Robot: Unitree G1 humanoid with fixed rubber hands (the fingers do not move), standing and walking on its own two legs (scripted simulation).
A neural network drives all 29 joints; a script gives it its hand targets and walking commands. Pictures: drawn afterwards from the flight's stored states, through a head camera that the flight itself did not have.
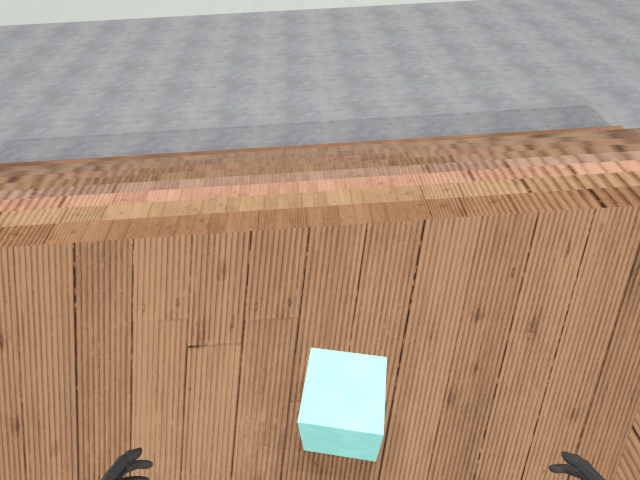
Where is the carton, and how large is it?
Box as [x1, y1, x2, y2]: [297, 348, 386, 461]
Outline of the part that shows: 311,348 297,421 303,448 305,450 375,461 383,435 386,357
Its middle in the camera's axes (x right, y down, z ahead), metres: +0.06 +0.46 +1.10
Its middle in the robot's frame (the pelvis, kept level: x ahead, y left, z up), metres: +0.45 -0.01 -0.65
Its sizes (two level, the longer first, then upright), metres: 0.210 0.200 0.250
